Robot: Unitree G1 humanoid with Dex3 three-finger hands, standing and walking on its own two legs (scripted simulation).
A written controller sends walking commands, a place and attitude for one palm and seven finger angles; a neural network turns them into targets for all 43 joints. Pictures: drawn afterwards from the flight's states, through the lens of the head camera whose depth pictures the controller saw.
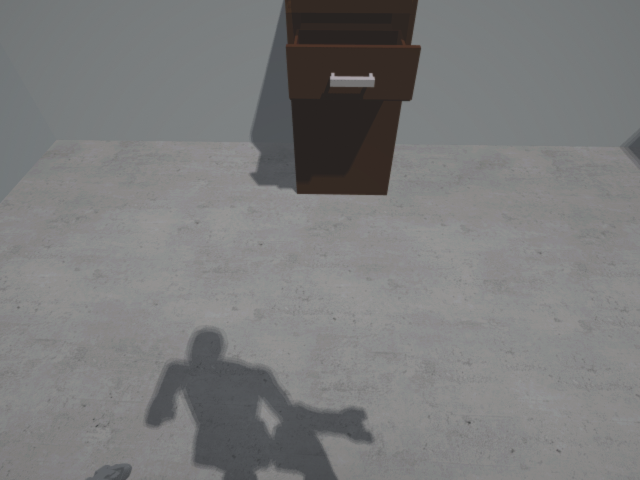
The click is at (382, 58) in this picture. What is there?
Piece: drawer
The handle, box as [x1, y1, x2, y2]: [330, 73, 374, 86]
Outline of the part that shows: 330,76 330,86 373,86 374,84 374,77 371,73 369,73 368,77 334,76 334,73 331,73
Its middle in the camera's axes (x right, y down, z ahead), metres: +0.09 -0.48 +1.16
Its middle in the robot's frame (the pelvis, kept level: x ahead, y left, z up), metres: +1.20 -0.03 -0.04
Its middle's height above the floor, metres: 0.73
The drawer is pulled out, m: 0.29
